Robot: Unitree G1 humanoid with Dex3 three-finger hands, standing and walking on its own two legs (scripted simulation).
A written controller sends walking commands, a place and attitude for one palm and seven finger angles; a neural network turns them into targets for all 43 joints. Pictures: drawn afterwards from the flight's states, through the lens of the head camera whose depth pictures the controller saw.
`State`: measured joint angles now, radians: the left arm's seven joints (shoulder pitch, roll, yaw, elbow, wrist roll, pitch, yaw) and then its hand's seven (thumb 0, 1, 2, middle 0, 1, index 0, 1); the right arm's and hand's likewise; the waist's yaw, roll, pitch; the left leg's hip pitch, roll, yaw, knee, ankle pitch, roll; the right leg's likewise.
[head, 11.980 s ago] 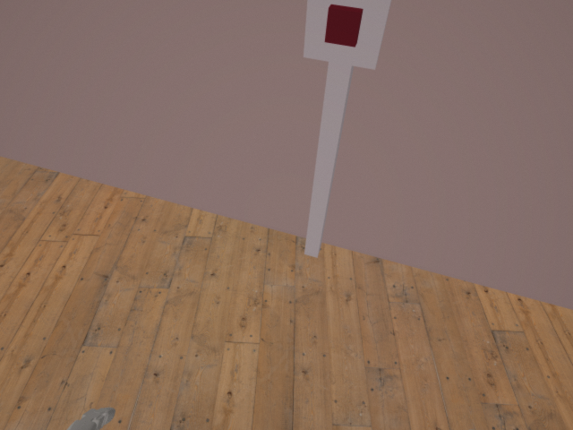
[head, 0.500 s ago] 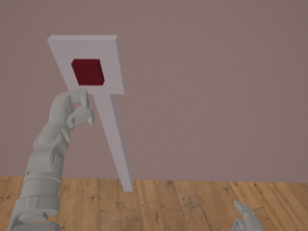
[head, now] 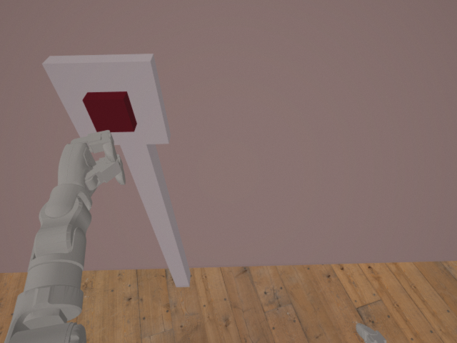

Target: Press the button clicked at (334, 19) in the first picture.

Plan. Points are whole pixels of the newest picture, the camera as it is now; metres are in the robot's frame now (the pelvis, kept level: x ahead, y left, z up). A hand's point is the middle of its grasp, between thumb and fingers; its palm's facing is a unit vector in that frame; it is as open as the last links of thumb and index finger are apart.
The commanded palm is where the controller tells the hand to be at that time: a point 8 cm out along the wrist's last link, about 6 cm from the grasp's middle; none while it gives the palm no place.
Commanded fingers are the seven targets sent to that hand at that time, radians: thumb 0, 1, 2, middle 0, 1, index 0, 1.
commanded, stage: aim a knuckle at the button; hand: left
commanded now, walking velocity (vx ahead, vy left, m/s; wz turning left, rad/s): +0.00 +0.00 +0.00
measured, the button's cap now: (112, 111) +0.47 +0.23 +0.18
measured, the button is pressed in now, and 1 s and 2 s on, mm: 0 0 11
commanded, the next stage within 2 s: press the button with the knuckle in 0.36 s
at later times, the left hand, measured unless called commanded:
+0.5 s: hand (124, 160) +0.38 +0.19 +0.15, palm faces +0.08 -1.00 +0.00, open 3.1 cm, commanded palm +0.35 +0.24 +0.15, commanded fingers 0.00 0.90 0.90 -1.30 -1.50 -1.30 -1.50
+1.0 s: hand (129, 147) +0.41 +0.19 +0.15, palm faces +0.09 -1.00 +0.02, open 3.1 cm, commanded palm +0.38 +0.24 +0.15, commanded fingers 0.00 0.90 0.90 -1.30 -1.50 -1.30 -1.50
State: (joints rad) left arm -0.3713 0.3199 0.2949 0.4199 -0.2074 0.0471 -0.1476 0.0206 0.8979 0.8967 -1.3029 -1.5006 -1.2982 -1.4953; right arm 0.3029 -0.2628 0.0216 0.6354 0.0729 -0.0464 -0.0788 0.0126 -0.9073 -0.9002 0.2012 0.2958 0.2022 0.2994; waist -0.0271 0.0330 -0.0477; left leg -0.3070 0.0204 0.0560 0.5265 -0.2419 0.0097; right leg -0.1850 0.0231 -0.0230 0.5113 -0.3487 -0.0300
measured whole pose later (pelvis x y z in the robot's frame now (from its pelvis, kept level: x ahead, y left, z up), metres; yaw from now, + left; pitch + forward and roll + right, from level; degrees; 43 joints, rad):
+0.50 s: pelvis -0.01 +0.00 +0.00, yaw +1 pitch +1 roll +0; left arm -0.47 0.31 0.25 0.50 -0.21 0.07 -0.15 0.02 0.90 0.90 -1.30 -1.50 -1.30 -1.50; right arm 0.25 -0.25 0.05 0.62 0.08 -0.03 -0.09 0.01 -0.91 -0.90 0.20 0.30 0.20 0.30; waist -0.02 0.03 -0.05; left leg -0.33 0.01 0.04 0.54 -0.24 0.01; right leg -0.20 0.02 -0.04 0.53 -0.35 -0.03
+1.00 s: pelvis -0.01 +0.00 +0.00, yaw +0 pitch +3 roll +0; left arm -0.58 0.33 0.28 0.64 -0.19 0.01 -0.13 0.02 0.90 0.90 -1.30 -1.50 -1.30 -1.50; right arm 0.30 -0.26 0.03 0.65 0.07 -0.02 -0.08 0.01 -0.91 -0.90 0.20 0.30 0.20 0.30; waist -0.05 0.03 -0.05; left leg -0.36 0.02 0.05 0.55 -0.24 0.02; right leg -0.24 0.02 -0.03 0.53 -0.35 -0.03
